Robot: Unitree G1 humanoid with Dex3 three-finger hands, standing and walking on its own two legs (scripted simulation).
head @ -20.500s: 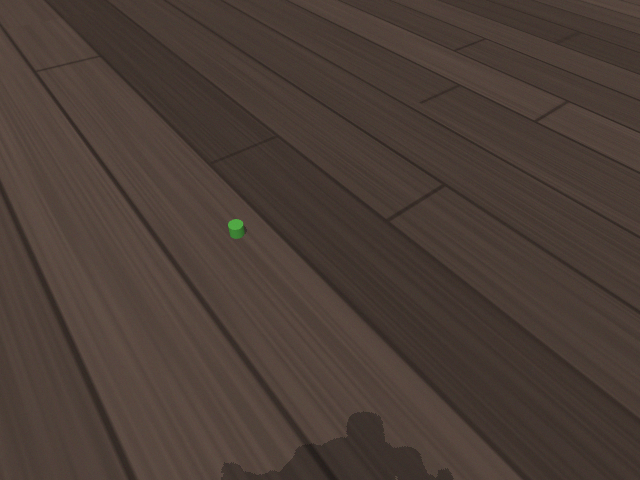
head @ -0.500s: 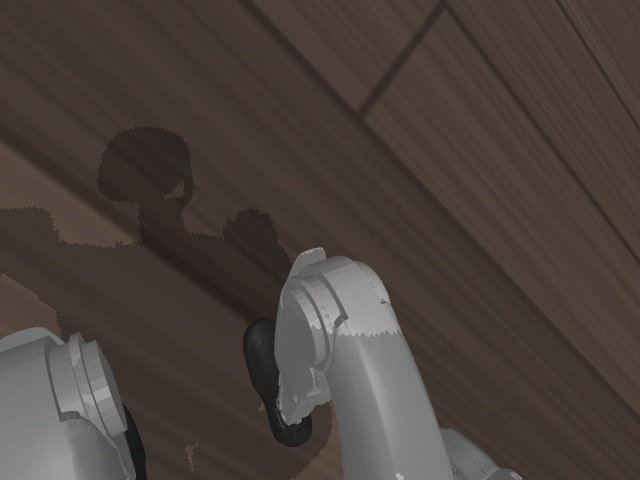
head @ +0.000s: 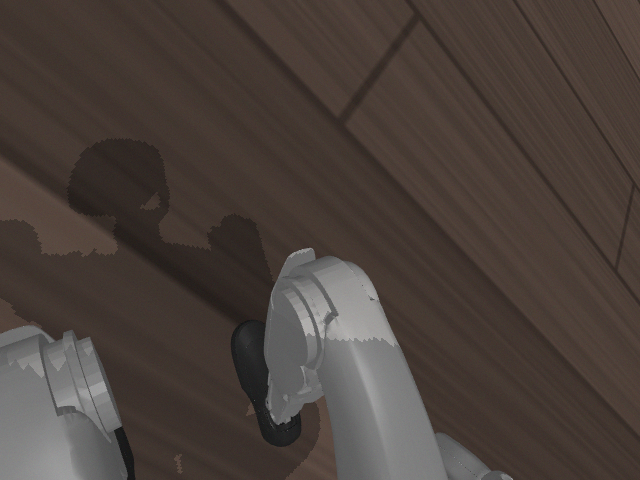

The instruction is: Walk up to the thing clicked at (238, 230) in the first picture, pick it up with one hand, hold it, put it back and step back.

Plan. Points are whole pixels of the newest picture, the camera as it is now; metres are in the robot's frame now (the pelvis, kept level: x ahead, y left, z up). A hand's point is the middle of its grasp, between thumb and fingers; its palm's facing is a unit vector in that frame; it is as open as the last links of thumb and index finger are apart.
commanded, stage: close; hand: left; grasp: from above
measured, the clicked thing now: out of the picture +0.43 +0.31 -0.27
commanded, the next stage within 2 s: settle in 1.46 s
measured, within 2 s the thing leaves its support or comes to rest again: leaves its support in 1.92 s
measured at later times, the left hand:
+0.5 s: hand out of the picture +0.43 +0.31 -0.26, palm faces -0.48 -0.18 -0.86, open 12.2 cm
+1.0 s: hand out of the picture +0.43 +0.30 -0.26, palm faces -0.43 -0.15 -0.89, open 10.0 cm
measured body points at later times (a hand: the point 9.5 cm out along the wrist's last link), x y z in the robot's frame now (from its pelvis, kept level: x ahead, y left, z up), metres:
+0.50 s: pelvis +0.00 +0.00 +0.00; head +0.28 +0.12 +0.33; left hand +0.45 +0.32 -0.21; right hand +0.06 -0.25 -0.06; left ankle +0.06 +0.12 -0.27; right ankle +0.13 -0.12 -0.27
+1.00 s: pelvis +0.00 +0.00 +0.01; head +0.27 +0.13 +0.33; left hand +0.45 +0.31 -0.21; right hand +0.05 -0.26 -0.04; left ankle +0.06 +0.12 -0.27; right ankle +0.13 -0.12 -0.27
